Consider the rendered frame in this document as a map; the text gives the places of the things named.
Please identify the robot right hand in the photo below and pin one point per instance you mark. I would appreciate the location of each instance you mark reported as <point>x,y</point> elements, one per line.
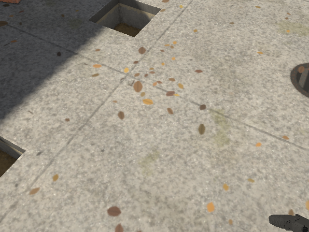
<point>295,223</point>

